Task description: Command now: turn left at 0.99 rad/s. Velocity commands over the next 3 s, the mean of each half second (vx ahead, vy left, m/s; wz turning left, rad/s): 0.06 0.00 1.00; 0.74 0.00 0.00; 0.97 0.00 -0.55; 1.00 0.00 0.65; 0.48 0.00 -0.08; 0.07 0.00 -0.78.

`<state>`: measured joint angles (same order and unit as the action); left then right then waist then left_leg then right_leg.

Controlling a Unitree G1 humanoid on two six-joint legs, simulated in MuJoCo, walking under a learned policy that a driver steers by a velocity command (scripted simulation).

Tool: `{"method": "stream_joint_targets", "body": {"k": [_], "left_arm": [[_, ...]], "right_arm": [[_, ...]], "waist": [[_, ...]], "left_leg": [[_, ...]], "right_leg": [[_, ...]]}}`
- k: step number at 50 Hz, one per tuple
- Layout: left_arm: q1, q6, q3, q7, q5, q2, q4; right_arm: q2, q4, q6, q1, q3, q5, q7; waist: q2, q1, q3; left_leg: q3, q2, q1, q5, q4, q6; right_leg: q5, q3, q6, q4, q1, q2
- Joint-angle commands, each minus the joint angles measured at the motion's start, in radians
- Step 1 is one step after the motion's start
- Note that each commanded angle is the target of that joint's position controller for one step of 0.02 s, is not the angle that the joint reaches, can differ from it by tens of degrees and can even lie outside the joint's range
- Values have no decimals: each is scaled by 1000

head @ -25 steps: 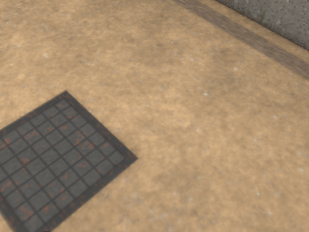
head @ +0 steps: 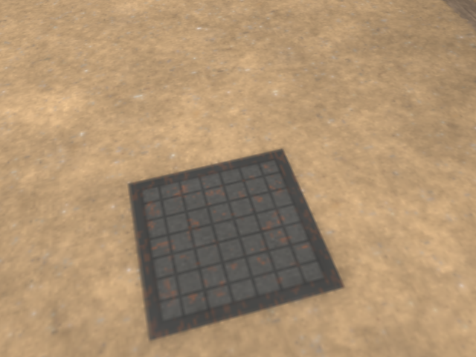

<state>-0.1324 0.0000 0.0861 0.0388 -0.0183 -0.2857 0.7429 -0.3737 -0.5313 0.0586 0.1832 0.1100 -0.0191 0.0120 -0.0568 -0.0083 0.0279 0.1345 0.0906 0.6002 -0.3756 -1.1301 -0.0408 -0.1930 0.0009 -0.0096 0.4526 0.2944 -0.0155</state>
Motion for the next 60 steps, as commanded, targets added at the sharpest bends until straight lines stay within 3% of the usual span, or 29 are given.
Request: {"method": "stream_joint_targets", "body": {"k": [1,3,6,10,14,15,16,17,18,19,20,21,23,30,31,33,36,39,40,41,42,43,44,45,48,53,56,58,60], "left_arm": [[91,-6,16,23,-1,-121,-104],[24,2,22,23,-8,-142,-93],[-3,9,37,12,-6,-179,-87],[35,7,53,-12,7,-210,-88],[46,-4,60,-36,48,-197,-71],[9,-4,53,-40,52,-158,-51],[-8,-4,42,-45,28,-114,-60],[58,-11,19,-38,-14,-63,-154],[142,-16,33,-27,-9,-121,-164],[164,-20,35,-21,13,-132,-171],[119,-29,41,-21,16,-140,-147],[101,-36,48,-23,16,-161,-135],[98,-53,51,-40,19,-159,-128],[137,-106,17,-71,31,-95,-109],[79,-46,-5,-89,-57,-65,-73],[123,-18,-4,-96,-26,-94,-100],[125,-23,-4,-100,-7,-124,-120],[-79,-35,0,-92,-8,-132,-65],[-292,-46,16,-82,-9,-172,7],[-437,-53,42,-75,-17,-297,29],[-376,-48,39,-92,-2,-285,14],[-276,-47,27,-96,0,-225,-16],[-271,-52,23,-92,4,-198,-23],[-287,-56,18,-84,4,-185,-13],[-322,-74,3,-64,19,-148,22],[-392,-72,13,-52,23,-160,62],[-434,-73,16,-44,26,-168,93],[-385,-75,19,-37,29,-188,92],[-338,-84,30,-41,27,-244,86]], "right_arm": [[-64,60,-3,21,18,-11,-6],[-46,85,-4,-43,7,-13,-5],[-25,100,-6,-71,-4,-6,-12],[-24,83,3,-50,-2,-5,-23],[-34,57,27,9,21,-11,-31],[-60,28,26,78,39,-8,-21],[-176,15,18,165,78,-9,-5],[-290,49,-4,130,85,16,-3],[-232,56,-38,129,76,40,-20],[-203,38,-58,108,61,37,-21],[-160,19,-65,99,52,-1,-12],[-123,19,-63,74,35,-23,-9],[-116,33,-69,43,18,-11,-2],[-102,-22,-102,114,-1,-3,15],[-130,-52,-89,156,2,60,-26],[-101,-51,-90,157,-8,57,-57],[-112,-61,-102,145,-11,50,-50],[-105,-78,-112,97,-18,59,-25],[-70,-76,-118,73,-31,75,-17],[-12,-11,-133,34,-53,62,-14],[-13,24,-145,-2,-57,68,-17],[-42,-3,-147,-10,-57,78,-21],[-59,-22,-152,-27,-56,87,-30],[-53,-27,-155,-29,-58,90,-37],[-22,-25,-129,-60,-79,101,-52],[17,31,-123,-278,-111,76,-63],[23,64,-130,-369,-121,63,-63],[3,56,-135,-321,-114,56,-52],[-78,-18,-138,-66,-78,51,-22]], "waist": [[161,18,-44],[187,-31,-58],[209,-54,-90],[228,-32,-103],[219,26,-125],[159,52,-137],[-79,74,-124],[-332,22,-151],[-184,100,-235],[-145,74,-191],[-75,44,-177],[-56,32,-155],[-96,15,-113],[-145,53,-59],[-198,73,-66],[-175,88,-4],[-135,76,24],[-25,-41,23],[106,-135,-41],[386,-172,-85],[426,-111,-31],[221,-65,7],[116,-64,-9],[84,-51,-6],[141,-31,48],[124,-84,83],[156,-115,66],[157,-67,30],[149,60,-142]], "left_leg": [[-81,-103,126,55,-133,-39],[-107,-142,157,58,-48,-61],[-126,-183,107,30,81,-69],[-199,-175,-85,32,274,-32],[-244,-133,-272,113,556,51],[-220,-104,-410,200,655,91],[36,-243,-622,566,738,173],[438,-449,-707,779,716,371],[426,-467,-670,701,757,420],[349,-413,-630,600,771,370],[306,-348,-606,252,802,310],[313,-331,-556,-46,844,287],[341,-295,-475,-268,914,282],[240,-244,-424,-82,896,253],[218,-185,-400,-147,928,232],[236,-213,-364,-179,953,234],[255,-287,-393,-202,971,234],[137,-283,-339,-30,851,211],[16,-207,-251,230,545,187],[-136,-90,-2,213,159,122],[-75,21,270,-60,15,92],[-28,-59,332,23,-78,93],[-31,-101,293,93,-78,81],[-38,-128,249,116,-35,70],[-75,-147,186,161,83,20],[-155,-92,145,289,358,-16],[-174,-65,47,357,495,4],[-164,-42,-120,367,578,31],[-164,0,-515,256,572,63]], "right_leg": [[145,143,-174,-175,-136,241],[188,109,-198,-173,-227,266],[232,52,-212,-166,-279,311],[253,-66,-179,-146,-206,332],[242,-137,-95,-10,-202,357],[179,-185,-38,111,-124,314],[-110,-255,49,401,145,210],[-498,-153,112,656,486,64],[-472,26,101,792,509,57],[-378,59,72,798,515,62],[-265,82,47,736,511,88],[-193,88,36,670,489,94],[-87,76,35,589,436,52],[79,40,69,213,272,7],[43,-39,80,238,229,12],[23,-55,72,199,211,36],[-36,-59,5,155,175,64],[-100,-79,-76,68,-65,18],[-207,8,-98,33,-282,24],[-572,471,-182,-176,-442,231],[-663,878,-228,-336,-491,303],[-623,795,-246,-278,-468,316],[-509,671,-245,-236,-420,282],[-442,585,-234,-251,-363,241],[-261,467,-230,-315,-254,149],[146,375,-236,-310,-209,81],[419,392,-221,-286,-236,104],[616,378,-187,-230,-229,112],[900,348,-133,50,-168,87]]}}
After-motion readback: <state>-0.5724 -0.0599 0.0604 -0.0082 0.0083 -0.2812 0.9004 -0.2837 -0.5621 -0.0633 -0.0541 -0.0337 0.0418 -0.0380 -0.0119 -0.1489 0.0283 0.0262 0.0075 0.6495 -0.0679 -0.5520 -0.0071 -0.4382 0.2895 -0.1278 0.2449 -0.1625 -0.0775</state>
